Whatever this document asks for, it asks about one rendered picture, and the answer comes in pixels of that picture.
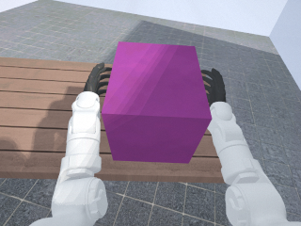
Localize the carton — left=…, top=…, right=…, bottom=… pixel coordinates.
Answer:
left=101, top=41, right=212, bottom=164

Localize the table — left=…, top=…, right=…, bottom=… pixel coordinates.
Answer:
left=0, top=56, right=225, bottom=184

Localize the left robot upper arm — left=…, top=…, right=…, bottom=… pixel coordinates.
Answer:
left=29, top=177, right=108, bottom=226

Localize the robot right forearm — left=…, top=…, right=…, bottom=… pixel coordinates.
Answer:
left=207, top=102, right=287, bottom=217

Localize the robot right hand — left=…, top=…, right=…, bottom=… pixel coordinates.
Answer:
left=201, top=68, right=227, bottom=107

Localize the robot left forearm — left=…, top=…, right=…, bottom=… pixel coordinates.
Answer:
left=51, top=91, right=102, bottom=215

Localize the robot left hand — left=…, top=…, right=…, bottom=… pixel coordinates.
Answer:
left=83, top=62, right=112, bottom=96

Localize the right robot upper arm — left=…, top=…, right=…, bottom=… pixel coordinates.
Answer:
left=225, top=183, right=301, bottom=226

